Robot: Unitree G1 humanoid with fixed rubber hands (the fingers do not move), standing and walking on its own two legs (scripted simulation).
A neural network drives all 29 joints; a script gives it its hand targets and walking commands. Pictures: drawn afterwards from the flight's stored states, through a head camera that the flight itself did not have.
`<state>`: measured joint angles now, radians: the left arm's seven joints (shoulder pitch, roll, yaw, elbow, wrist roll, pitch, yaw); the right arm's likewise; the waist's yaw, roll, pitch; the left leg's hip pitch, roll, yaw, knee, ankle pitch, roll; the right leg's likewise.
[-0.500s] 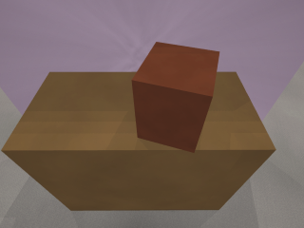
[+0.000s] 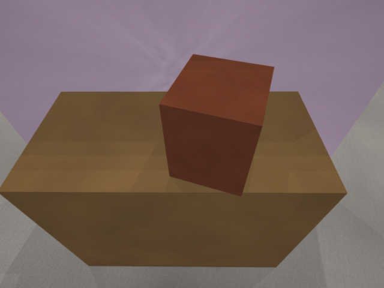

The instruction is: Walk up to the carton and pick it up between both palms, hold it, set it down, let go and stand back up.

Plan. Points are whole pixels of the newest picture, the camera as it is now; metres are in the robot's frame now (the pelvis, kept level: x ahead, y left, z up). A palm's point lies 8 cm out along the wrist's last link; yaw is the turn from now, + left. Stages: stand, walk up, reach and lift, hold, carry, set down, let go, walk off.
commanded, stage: stand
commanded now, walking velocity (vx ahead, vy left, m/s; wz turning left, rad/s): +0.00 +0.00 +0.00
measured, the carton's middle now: (217, 126) +0.48 -0.04 +0.06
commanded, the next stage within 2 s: none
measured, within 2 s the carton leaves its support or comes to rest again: neither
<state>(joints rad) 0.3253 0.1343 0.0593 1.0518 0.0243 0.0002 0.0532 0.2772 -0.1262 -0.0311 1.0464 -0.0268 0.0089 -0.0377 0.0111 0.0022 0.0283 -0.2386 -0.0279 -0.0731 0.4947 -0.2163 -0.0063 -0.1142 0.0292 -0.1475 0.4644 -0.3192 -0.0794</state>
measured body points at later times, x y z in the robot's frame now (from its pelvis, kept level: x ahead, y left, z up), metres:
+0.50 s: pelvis +0.01 -0.03 +0.00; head +0.01 -0.03 +0.45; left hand -0.04 +0.17 -0.16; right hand +0.00 -0.23 -0.17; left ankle +0.03 +0.13 -0.74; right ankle -0.03 -0.06 -0.74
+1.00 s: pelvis +0.02 -0.05 +0.00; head +0.02 -0.05 +0.45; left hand -0.05 +0.15 -0.16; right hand +0.00 -0.24 -0.17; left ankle +0.03 +0.12 -0.74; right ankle -0.03 -0.06 -0.74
